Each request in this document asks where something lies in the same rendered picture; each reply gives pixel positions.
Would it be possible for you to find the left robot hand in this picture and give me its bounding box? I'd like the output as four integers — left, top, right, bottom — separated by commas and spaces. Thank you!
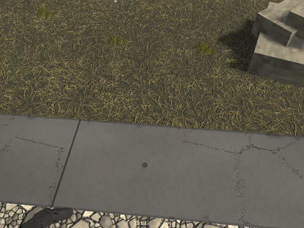
18, 207, 73, 228

